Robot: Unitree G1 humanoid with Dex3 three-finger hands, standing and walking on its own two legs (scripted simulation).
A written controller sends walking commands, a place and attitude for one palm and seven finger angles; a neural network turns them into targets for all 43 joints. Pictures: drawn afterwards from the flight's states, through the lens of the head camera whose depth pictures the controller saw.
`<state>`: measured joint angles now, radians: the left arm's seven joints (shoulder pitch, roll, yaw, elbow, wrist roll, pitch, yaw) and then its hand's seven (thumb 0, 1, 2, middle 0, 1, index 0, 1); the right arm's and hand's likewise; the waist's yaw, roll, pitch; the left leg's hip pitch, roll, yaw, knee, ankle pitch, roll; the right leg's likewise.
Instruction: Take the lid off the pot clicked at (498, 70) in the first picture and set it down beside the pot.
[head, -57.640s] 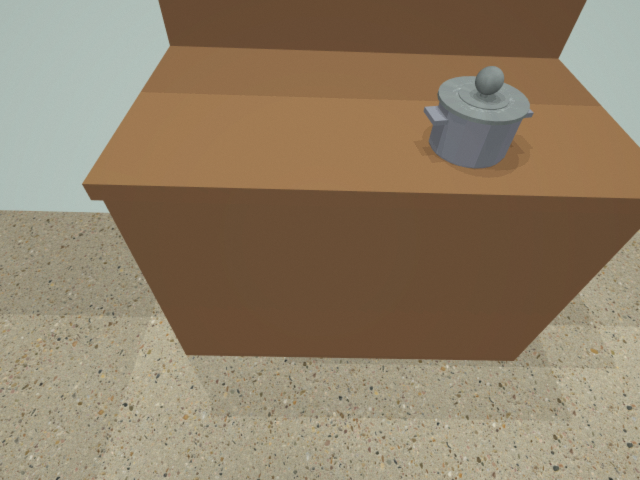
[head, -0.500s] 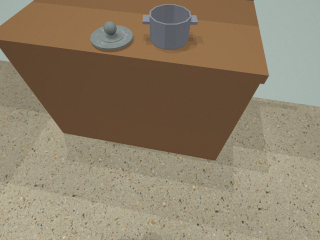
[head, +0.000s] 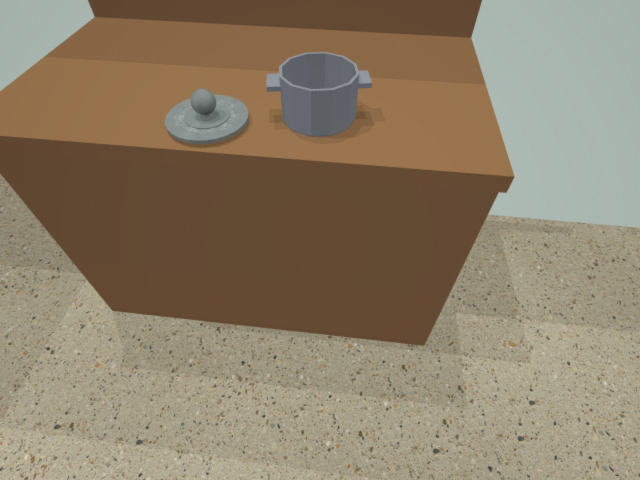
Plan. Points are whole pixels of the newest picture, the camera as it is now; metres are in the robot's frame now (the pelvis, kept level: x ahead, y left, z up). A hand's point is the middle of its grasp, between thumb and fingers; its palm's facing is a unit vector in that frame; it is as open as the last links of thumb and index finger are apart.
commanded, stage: let the arm hang, fingers relaxed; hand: left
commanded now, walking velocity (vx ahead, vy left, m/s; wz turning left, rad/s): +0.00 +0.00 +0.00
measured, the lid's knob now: (203, 101) +0.77 +0.26 +0.06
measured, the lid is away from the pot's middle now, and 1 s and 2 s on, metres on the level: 0.23 0.23 0.23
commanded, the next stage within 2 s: look to check the result in 1.12 s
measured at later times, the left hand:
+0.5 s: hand out of the picture -0.01 +0.18 -0.17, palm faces +0.02 -0.98 -0.21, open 7.3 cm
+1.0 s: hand out of the picture -0.03 +0.17 -0.17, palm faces +0.02 -0.98 -0.19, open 7.3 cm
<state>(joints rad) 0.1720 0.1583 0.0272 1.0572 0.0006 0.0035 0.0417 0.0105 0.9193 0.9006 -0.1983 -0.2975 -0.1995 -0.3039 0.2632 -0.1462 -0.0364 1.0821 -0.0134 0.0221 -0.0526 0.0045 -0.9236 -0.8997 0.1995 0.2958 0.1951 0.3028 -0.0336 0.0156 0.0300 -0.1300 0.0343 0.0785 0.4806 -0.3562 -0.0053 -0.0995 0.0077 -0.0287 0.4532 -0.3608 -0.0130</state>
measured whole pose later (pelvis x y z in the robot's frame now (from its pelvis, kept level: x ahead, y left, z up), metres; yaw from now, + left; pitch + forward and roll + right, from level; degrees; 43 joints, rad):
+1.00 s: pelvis -0.03 +0.00 +0.00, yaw -1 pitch +0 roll +0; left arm 0.29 0.13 0.01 1.14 0.00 0.00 0.04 0.02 0.92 0.90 -0.20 -0.30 -0.20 -0.30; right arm 0.30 -0.11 -0.03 1.13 -0.01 0.02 -0.05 0.00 -0.91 -0.90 0.20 0.30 0.19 0.30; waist -0.02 0.01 0.03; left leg -0.14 0.04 0.10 0.44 -0.30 0.00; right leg -0.12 0.01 -0.01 0.42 -0.30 -0.01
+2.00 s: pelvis -0.03 +0.00 +0.01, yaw -1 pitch +0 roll +0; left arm 0.28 0.12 0.02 1.14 0.00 0.00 0.04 0.02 0.93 0.90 -0.20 -0.30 -0.20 -0.30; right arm 0.29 -0.12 -0.02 1.14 -0.01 0.01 -0.05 0.00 -0.91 -0.90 0.20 0.30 0.19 0.30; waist -0.02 0.02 0.04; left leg -0.14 0.04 0.10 0.43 -0.28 0.00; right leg -0.12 0.01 -0.01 0.42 -0.29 -0.01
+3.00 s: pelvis -0.03 +0.00 +0.01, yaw -1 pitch +0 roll +0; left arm 0.28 0.12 0.02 1.15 0.00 -0.01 0.04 0.02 0.93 0.90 -0.20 -0.30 -0.20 -0.30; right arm 0.29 -0.12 -0.02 1.14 -0.01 0.01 -0.05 0.00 -0.91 -0.90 0.20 0.30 0.19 0.30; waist -0.02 0.02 0.04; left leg -0.13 0.04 0.10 0.42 -0.27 0.00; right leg -0.12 0.01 -0.01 0.41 -0.28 -0.01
